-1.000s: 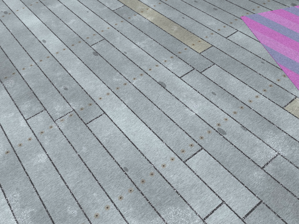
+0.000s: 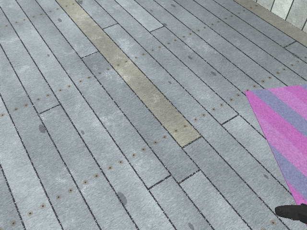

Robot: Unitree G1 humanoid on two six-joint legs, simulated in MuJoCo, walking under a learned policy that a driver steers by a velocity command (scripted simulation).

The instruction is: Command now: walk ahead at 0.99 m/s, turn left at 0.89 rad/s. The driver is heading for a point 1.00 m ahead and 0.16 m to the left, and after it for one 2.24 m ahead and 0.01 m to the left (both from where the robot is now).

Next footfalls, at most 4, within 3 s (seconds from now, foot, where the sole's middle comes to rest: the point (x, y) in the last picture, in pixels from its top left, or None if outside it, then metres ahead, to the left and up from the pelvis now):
0.10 left None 0.29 0.04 -0.76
0.50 right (172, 165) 0.75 0.00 -0.76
0.88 left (98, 136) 0.89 0.38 -0.76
1.28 right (141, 106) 1.10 0.18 -0.76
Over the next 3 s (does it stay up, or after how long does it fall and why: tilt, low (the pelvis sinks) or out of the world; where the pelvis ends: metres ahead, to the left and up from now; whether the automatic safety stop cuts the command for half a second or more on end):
stays up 1.26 0.24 0.02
